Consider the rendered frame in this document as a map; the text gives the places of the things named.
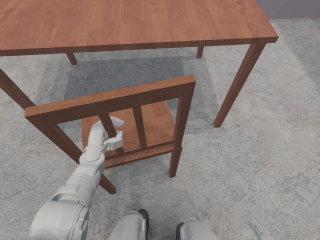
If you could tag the robot right shin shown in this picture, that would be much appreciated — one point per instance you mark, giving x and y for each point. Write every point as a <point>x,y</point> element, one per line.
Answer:
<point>190,219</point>

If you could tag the robot left upper arm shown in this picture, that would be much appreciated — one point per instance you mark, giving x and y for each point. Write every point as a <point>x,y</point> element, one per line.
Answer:
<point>59,220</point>

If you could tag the left robot forearm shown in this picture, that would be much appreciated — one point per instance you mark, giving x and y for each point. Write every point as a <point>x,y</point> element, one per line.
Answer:
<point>83,183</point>

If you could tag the robot left shin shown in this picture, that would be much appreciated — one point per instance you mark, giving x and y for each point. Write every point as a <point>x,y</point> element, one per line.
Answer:
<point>134,213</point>

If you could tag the robot left hand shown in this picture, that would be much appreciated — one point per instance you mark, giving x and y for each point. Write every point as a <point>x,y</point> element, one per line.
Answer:
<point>99,136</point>

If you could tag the table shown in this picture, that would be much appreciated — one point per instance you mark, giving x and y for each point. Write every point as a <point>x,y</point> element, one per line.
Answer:
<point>40,27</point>

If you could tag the robot right hand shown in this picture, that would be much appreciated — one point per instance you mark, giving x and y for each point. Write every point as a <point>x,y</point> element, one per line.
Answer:
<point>260,230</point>

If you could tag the chair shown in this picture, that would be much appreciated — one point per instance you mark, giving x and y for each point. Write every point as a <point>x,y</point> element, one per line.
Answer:
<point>148,130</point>

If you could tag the robot shin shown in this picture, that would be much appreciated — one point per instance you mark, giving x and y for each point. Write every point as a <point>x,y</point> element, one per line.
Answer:
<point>190,219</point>
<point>134,213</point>

